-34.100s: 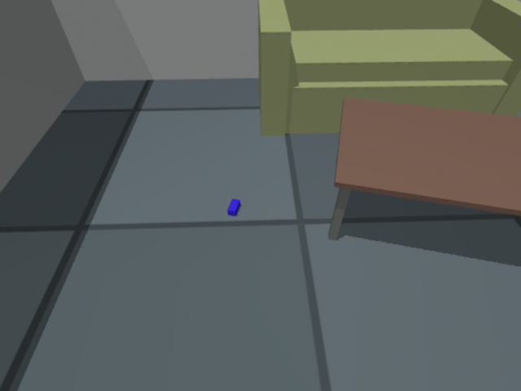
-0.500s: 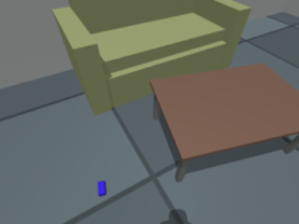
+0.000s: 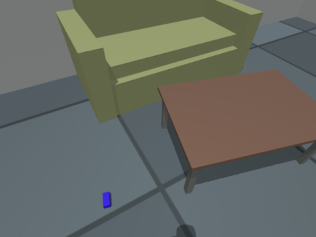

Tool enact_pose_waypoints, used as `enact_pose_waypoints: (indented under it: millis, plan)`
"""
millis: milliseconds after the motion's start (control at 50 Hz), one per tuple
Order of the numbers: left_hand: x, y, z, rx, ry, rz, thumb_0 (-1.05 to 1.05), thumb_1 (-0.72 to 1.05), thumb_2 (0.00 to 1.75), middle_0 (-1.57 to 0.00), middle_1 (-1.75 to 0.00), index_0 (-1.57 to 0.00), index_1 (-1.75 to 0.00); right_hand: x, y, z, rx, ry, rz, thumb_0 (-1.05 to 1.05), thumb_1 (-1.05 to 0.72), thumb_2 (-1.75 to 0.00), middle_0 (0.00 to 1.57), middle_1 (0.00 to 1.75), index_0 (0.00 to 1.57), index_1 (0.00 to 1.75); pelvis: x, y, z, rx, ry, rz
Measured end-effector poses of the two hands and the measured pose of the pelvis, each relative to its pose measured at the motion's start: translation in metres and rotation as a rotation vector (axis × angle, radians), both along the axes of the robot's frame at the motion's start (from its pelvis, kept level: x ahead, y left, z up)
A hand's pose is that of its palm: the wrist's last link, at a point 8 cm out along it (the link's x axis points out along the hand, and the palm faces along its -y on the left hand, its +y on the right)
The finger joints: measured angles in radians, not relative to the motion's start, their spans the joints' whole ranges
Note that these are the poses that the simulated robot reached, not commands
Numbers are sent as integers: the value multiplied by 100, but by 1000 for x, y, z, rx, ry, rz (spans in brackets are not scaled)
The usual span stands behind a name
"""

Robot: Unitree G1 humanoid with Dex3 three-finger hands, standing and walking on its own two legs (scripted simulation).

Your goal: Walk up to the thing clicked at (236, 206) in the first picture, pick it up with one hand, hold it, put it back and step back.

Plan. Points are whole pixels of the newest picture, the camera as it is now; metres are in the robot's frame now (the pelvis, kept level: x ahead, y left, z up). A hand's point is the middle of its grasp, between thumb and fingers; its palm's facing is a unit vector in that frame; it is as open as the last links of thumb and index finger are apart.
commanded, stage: stand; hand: left
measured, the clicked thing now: (106, 199) +0.52 +0.32 -0.76
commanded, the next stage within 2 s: walk up in 0.40 s
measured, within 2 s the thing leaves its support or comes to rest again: neither
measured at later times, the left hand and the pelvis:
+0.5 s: hand out of the picture +0.05 +0.26 -0.16, palm faces +0.00 -0.94 -0.35, open 7.4 cm; pelvis +0.01 +0.00 -0.01, yaw +1 degrees
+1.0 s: hand out of the picture +0.11 +0.31 -0.17, palm faces +0.01 -0.93 -0.37, open 7.4 cm; pelvis +0.08 +0.04 -0.02, yaw +1 degrees
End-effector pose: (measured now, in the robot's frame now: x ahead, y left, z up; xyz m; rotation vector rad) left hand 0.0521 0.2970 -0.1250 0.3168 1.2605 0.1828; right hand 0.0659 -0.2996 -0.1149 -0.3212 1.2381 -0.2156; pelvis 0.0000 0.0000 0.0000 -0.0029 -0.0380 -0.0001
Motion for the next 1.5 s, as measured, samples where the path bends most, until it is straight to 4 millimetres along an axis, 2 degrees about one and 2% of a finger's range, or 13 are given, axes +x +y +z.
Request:
enact_pose_waypoints:
  millis: [200, 480, 560, 660, 760, 880, 1040, 1100, 1180, 1280, 1360, 1500]
  plan:
    - [-5, 3, 1, 5, 7, 5, 1, 90, 89, -20, -30, -20, -30, -5, 2, -2, 5, 8, -8, 1, -90, -89, 20, 30, 21, 30, -1, 2, 0, 2, -2, 0]
    - [-5, 9, 4, 16, -36, 19, 1, 90, 89, -21, -30, -20, -30, -1, -1, -5, 21, -11, 3, 1, -90, -89, 20, 30, 21, 30, 2, 1, -4, 1, -12, 11]
    - [-13, 23, 6, 35, -48, 55, 1, 90, 89, -21, -30, -20, -30, 12, -3, -5, 2, 14, 32, 1, -90, -89, 20, 30, 21, 30, 16, 11, -8, -15, -10, 24]
    - [-18, 57, -5, 55, 21, 83, 1, 90, 89, -21, -30, -21, -30, 45, 10, -3, -31, -12, 72, 1, -90, -89, 20, 30, 20, 30, 37, 32, -18, -12, -24, 44]
    - [2, 73, -6, 53, 47, 89, 1, 90, 89, -20, -30, -20, -30, 65, 31, 6, -36, -60, 72, 1, -90, -89, 20, 30, 20, 30, 49, 43, -13, -12, -28, 51]
    - [30, 71, -1, 37, 27, 63, 1, 90, 89, -20, -30, -20, -30, 85, 45, 11, -27, -76, 88, 1, -90, -89, 20, 30, 21, 30, 67, 45, -7, -4, -24, 33]
    - [58, 49, -6, 53, 9, 56, 1, 90, 89, -20, -30, -20, -30, 121, 36, -13, 9, -114, 80, 1, -90, -89, 20, 30, 21, 30, 81, 30, -21, -5, -26, 28]
    - [68, 40, -3, 44, -16, 49, 1, 90, 89, -20, -30, -20, -30, 130, 33, -17, 15, -107, 76, 1, -90, -89, 20, 30, 21, 30, 82, 27, -20, 2, -18, 36]
    - [86, 33, 0, 35, -65, 28, 1, 90, 89, -21, -30, -20, -30, 132, 33, -16, 8, -87, 86, 1, -90, -89, 20, 30, 21, 30, 81, 28, -17, 11, 4, 45]
    - [107, 35, -7, 5, -123, 28, 1, 90, 89, -21, -30, -20, -30, 120, 37, -13, -24, -57, 113, 1, -90, -89, 20, 30, 21, 30, 79, 33, -19, 26, 6, 61]
    - [116, 33, -8, -25, -123, 27, 1, 90, 89, -20, -30, -20, -30, 112, 40, -3, -23, -48, 107, 1, -90, -89, 20, 30, 21, 30, 81, 35, -13, 11, -2, 51]
    - [121, 32, -1, -33, -120, 21, 1, 90, 89, -20, -30, -20, -30, 111, 37, 5, -21, -69, 86, 1, -90, -89, 20, 30, 21, 30, 82, 32, -5, 1, -12, 48]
